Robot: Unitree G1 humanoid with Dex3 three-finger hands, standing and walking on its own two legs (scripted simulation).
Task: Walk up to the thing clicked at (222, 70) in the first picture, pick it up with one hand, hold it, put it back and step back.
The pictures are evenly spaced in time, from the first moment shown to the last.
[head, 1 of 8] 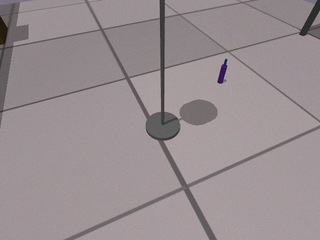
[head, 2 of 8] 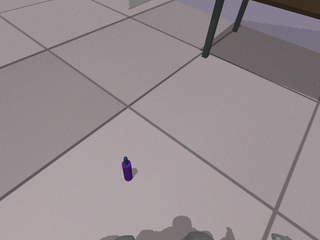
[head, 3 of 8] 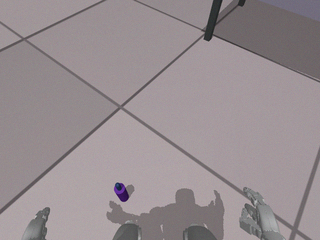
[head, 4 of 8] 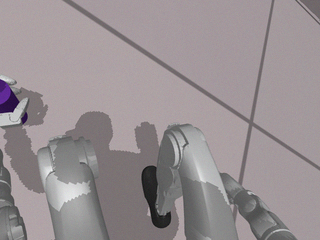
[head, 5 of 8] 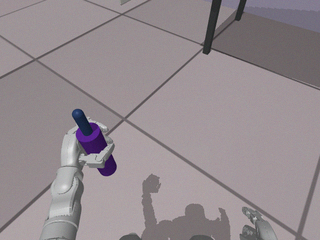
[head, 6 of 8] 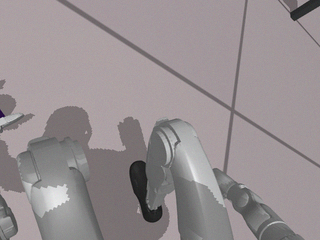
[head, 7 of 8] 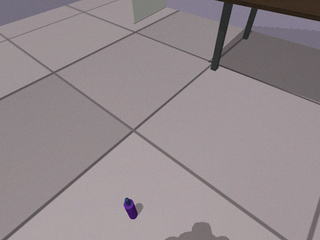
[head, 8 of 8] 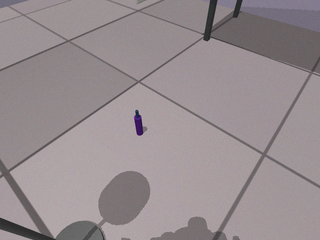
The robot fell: no
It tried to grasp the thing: yes
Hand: left
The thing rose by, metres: 0.66
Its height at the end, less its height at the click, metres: +0.00
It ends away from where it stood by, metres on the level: 0.01
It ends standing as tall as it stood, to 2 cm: yes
